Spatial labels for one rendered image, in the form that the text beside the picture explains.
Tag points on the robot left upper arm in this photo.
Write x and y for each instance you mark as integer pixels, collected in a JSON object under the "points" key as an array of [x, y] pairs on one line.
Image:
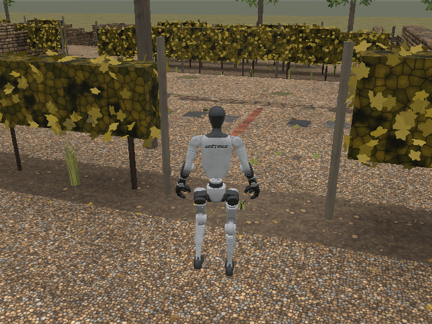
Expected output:
{"points": [[191, 152]]}

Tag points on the right robot foot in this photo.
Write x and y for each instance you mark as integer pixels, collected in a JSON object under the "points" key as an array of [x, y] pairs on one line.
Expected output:
{"points": [[229, 269]]}

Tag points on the left robot hand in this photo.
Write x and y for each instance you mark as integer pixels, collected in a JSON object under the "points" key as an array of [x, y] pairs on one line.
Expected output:
{"points": [[185, 188]]}

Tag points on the robot right forearm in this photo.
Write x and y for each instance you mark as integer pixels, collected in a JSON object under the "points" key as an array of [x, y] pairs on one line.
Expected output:
{"points": [[251, 177]]}

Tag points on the robot left forearm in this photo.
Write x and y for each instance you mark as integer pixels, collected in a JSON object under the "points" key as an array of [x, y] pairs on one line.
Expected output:
{"points": [[183, 177]]}

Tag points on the humanoid robot torso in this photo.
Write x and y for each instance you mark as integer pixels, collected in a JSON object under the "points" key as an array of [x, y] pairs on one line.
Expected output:
{"points": [[216, 159]]}

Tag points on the robot right upper arm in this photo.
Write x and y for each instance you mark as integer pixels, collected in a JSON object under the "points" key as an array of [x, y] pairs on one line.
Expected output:
{"points": [[241, 152]]}

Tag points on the right robot hand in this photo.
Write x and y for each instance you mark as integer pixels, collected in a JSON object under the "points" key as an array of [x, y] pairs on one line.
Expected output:
{"points": [[255, 189]]}

